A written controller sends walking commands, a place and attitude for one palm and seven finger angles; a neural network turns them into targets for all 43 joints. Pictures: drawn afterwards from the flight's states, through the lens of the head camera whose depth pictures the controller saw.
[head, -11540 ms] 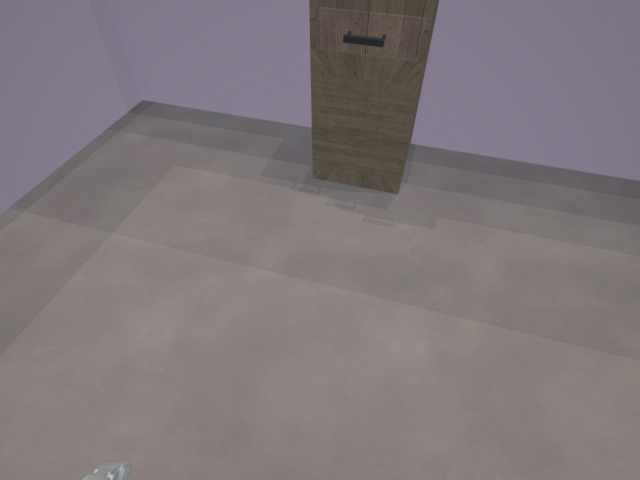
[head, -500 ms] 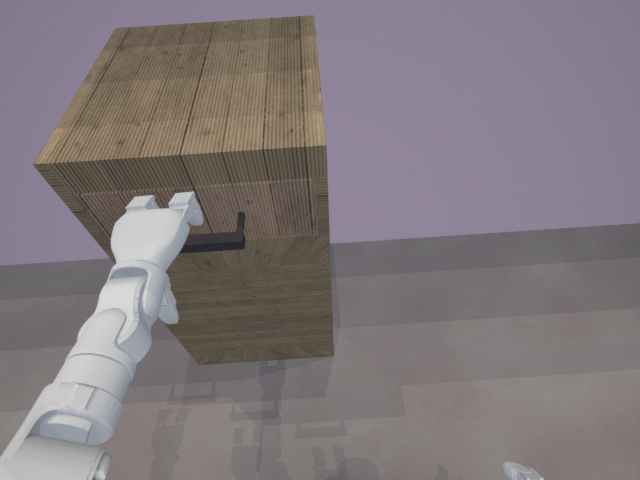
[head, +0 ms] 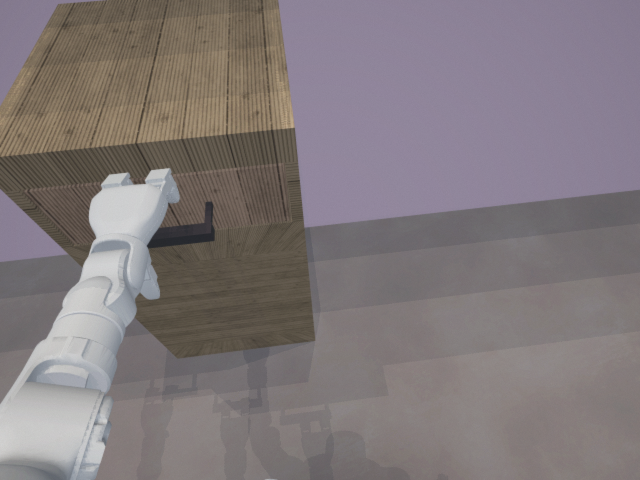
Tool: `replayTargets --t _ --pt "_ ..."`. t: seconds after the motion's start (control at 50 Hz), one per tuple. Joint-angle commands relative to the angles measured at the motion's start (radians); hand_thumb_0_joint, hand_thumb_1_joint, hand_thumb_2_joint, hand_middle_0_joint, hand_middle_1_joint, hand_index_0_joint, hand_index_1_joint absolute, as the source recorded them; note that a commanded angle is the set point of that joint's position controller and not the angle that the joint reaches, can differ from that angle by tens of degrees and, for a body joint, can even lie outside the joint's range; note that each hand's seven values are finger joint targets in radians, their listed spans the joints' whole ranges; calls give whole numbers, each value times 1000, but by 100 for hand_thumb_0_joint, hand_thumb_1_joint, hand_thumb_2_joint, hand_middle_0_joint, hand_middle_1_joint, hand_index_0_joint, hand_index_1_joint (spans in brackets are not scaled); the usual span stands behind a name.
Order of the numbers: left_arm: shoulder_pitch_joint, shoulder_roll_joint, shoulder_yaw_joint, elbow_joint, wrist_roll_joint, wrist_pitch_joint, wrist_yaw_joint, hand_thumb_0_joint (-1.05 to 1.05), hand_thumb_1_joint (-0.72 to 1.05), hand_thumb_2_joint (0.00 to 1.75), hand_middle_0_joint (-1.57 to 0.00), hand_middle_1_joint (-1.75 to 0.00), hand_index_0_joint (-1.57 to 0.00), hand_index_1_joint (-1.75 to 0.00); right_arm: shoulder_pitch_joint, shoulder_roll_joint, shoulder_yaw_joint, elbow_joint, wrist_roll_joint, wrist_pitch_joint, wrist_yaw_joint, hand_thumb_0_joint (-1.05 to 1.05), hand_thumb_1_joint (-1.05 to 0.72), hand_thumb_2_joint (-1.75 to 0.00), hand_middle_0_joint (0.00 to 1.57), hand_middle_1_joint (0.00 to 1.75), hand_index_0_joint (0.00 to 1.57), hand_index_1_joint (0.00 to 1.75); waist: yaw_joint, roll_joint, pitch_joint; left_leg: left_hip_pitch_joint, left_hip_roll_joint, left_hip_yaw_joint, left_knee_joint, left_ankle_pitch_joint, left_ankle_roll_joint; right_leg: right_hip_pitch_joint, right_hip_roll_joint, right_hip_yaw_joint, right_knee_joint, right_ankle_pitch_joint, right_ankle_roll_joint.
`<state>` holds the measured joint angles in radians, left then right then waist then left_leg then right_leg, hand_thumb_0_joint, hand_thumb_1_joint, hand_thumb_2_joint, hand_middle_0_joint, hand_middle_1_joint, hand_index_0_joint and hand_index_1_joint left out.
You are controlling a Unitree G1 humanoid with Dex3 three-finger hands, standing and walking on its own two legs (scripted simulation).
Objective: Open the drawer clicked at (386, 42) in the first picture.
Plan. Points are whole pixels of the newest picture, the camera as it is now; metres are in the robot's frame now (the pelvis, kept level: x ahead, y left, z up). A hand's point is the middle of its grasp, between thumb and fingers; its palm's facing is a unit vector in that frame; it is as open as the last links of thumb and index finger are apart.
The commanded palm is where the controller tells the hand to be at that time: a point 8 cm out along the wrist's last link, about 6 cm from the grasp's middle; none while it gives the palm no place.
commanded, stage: move the hooked fingers above the handle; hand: left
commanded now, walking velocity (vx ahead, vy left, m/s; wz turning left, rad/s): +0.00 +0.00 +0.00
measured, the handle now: (168, 225) +0.50 +0.25 -0.03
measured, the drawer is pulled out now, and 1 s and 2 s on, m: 0.00 0.00 0.00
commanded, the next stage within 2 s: lower the fingers behind the handle in 0.80 s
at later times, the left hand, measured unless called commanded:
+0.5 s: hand (139, 233) +0.44 +0.26 +0.02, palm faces -0.05 -0.02 -1.00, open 13.8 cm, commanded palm +0.43 +0.26 +0.08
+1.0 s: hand (146, 229) +0.45 +0.26 +0.02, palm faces -0.06 -0.03 -1.00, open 13.8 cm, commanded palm +0.43 +0.26 +0.08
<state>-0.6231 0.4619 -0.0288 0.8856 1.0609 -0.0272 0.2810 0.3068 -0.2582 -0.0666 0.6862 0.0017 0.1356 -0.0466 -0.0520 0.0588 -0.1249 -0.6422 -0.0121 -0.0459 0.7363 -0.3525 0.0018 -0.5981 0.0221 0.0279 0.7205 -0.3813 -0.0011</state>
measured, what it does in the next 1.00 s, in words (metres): stands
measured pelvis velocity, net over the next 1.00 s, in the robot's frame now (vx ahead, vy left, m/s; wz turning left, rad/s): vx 0.01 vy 0.01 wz -0.02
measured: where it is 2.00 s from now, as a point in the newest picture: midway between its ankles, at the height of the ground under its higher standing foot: outside the picture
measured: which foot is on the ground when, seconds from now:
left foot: down 0.00-1.00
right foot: down 0.00-1.00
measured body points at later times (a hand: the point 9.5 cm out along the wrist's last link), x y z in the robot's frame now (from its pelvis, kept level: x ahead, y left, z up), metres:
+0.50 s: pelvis +0.00 +0.01 +0.00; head +0.08 +0.00 +0.44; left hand +0.44 +0.26 +0.08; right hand +0.03 -0.26 -0.14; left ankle +0.00 +0.12 -0.71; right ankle -0.03 -0.12 -0.71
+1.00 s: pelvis +0.01 +0.01 +0.00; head +0.09 +0.00 +0.44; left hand +0.45 +0.25 +0.07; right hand +0.04 -0.26 -0.14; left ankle +0.00 +0.12 -0.71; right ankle -0.03 -0.12 -0.71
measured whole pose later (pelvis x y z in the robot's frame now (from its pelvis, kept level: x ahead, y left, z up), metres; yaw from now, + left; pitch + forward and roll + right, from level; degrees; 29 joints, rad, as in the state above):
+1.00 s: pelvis +0.01 +0.01 +0.00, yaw -1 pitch +17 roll -1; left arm -0.66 0.48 -0.01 0.94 1.06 -0.04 0.30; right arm 0.33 -0.25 -0.06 0.69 -0.01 0.15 -0.03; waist -0.07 0.06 -0.15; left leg -0.70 -0.01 -0.03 0.78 -0.38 0.02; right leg -0.64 0.02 0.04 0.73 -0.39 0.02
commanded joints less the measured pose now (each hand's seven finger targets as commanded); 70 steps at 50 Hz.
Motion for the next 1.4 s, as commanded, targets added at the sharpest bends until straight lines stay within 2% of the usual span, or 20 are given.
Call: replayTargets --t 0.0,0.08,0.2,0.22,0.3,0.38,0.42,0.46,0.6,0.64,0.66,0.74,0.88,0.9,0.94,1.06,1.12,1.18,1.32,1.38 --pt "-431 296 96 -141 4 -4 41 0 -50 30 -30 -120 -30 -120 77 -137 -46 -74 -3 -21 -10 0 -90 -90 20 30 20 30 -16 -24 -380 194 -30 68 -33 369 48 158 22 -35 -70 413 -30" --pt "-434 270 80 -117 4 -27 32 0 -50 30 -30 -120 -30 -120 105 -139 -53 -64 -7 -22 -6 0 -90 -90 20 30 20 30 -31 -16 -388 203 -23 64 -12 400 46 119 27 -40 -58 422 -30" --pt "-415 352 145 -119 7 -47 38 0 -50 30 -30 -120 -30 -120 112 -147 -52 -63 -10 -12 -2 0 -90 -90 20 30 20 30 -8 1 -410 173 -21 67 -6 406 46 133 27 -34 -42 429 -31" --pt "-413 318 121 -123 7 -47 42 0 -50 30 -30 -120 -30 -120 115 -143 -54 -65 -11 -12 0 0 -90 -90 20 30 20 30 -15 -6 -413 184 -21 67 -7 409 47 128 30 -39 -44 425 -31" --pt "-389 333 145 -157 5 -53 58 0 -50 30 -30 -120 -30 -120 110 -145 -57 -63 -11 -7 5 0 -90 -90 20 30 20 30 -4 13 -424 213 -13 60 -6 448 42 116 34 -48 -36 420 -34" --pt "-432 281 97 -149 3 -36 68 0 -50 30 -30 -120 -30 -120 110 -145 -58 -56 -8 -10 7 0 -90 -90 20 30 20 30 -29 9 -381 229 -9 53 -16 417 43 74 37 -56 -53 367 -34" --pt "-446 300 102 -141 2 -27 69 0 -50 30 -30 -120 -30 -120 108 -148 -53 -57 -7 -8 6 0 -90 -90 20 30 20 30 -30 4 -374 227 -11 49 -25 387 43 73 37 -56 -61 338 -35" --pt "-470 284 87 -159 3 -29 67 0 -50 30 -30 -120 -30 -120 109 -146 -55 -58 -8 -9 4 0 -90 -90 20 30 20 30 -33 33 -406 266 -9 43 -24 412 40 66 37 -58 -60 338 -36" --pt "-476 259 65 -94 3 -14 55 0 -50 30 -30 -120 -30 -120 106 -145 -46 -56 -7 -9 5 0 -90 -90 20 30 20 30 -39 8 -341 251 -7 36 -30 378 37 26 39 -67 -68 295 -38" --pt "-486 291 92 -111 7 -18 54 0 -50 30 -30 -120 -30 -120 104 -148 -44 -62 -11 -8 4 0 -90 -90 20 30 20 30 -27 18 -383 259 -7 33 -28 399 36 45 38 -66 -58 309 -41" --pt "-498 268 68 -114 12 -17 54 0 -50 30 -30 -120 -30 -120 109 -143 -44 -67 -10 -8 5 0 -90 -90 20 30 20 30 -31 48 -393 274 -7 32 -26 406 33 32 38 -67 -55 304 -41" --pt "-478 254 74 -99 7 -13 54 0 -50 30 -30 -120 -30 -120 110 -142 -46 -68 -13 -7 8 0 -90 -90 20 30 20 30 -33 2 -390 259 -5 34 -15 437 35 46 40 -68 -50 338 -39" --pt "-451 273 92 -154 12 -16 58 0 -50 30 -30 -120 -30 -120 106 -140 -50 -73 -14 -1 9 0 -90 -90 20 30 20 30 -17 35 -423 282 -3 41 -11 488 33 70 39 -64 -44 382 -38" --pt "-428 244 77 -149 8 -14 59 0 -50 30 -30 -120 -30 -120 108 -138 -52 -72 -15 -3 11 0 -90 -90 20 30 20 30 -21 25 -415 283 -3 43 -9 491 34 69 41 -66 -47 387 -37" --pt "-388 269 104 -107 -2 -12 55 0 -50 30 -30 -120 -30 -120 110 -145 -49 -64 -16 0 10 0 -90 -90 20 30 20 30 -20 -35 -391 235 -5 48 -7 481 40 99 39 -59 -50 417 -35" --pt "-385 291 117 -168 8 -54 60 0 -50 30 -30 -120 -30 -120 108 -142 -55 -65 -19 1 6 0 -90 -90 20 30 20 30 -16 7 -426 228 -9 57 6 471 42 107 34 -47 -35 441 -34" --pt "-363 263 102 -128 9 -59 72 0 -50 30 -30 -120 -30 -120 106 -142 -56 -55 -17 0 5 0 -90 -90 20 30 20 30 -31 -19 -359 185 -9 58 15 422 42 60 36 -51 -33 403 -33" --pt "-403 308 129 -143 16 -70 92 0 -50 30 -30 -120 -30 -120 110 -147 -57 -47 -20 -1 4 0 -90 -90 20 30 20 30 -29 15 -409 191 -11 52 29 410 41 44 35 -49 -15 381 -35" --pt "-408 275 105 -107 17 -52 117 0 -50 30 -30 -120 -30 -120 108 -146 -57 -38 -25 -5 10 0 -90 -90 20 30 20 30 -43 18 -420 162 -11 54 63 398 40 7 37 -51 8 383 -32" --pt "-385 285 117 -104 17 -50 114 0 -50 30 -30 -120 -30 -120 111 -146 -56 -39 -27 -2 11 0 -90 -90 20 30 20 30 -31 28 -458 172 -11 52 73 419 38 14 38 -51 21 399 -33"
